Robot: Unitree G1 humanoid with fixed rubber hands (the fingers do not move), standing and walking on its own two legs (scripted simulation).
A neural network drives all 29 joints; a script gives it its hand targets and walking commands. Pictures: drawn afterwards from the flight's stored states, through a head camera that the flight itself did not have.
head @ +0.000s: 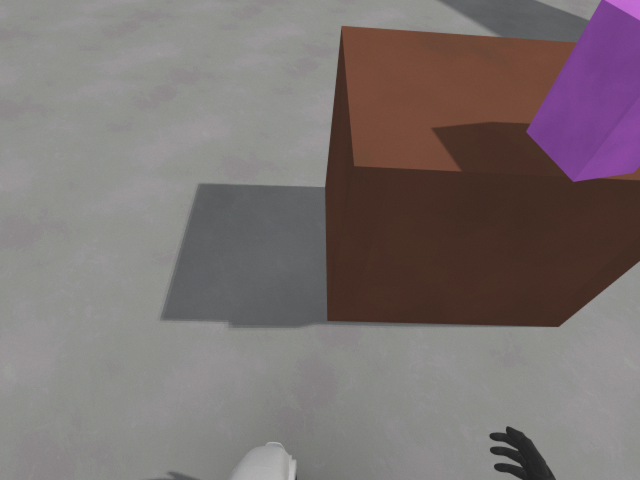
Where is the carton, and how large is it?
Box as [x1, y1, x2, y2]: [526, 0, 639, 181]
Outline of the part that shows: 639,0 601,0 526,131 573,181 633,172 639,166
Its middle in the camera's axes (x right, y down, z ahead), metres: +0.60 -0.30 +0.77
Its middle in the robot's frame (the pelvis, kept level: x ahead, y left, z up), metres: +0.83 -0.50 +0.10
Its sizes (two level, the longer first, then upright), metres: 0.177 0.161 0.284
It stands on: a pedestal, 0.69 m high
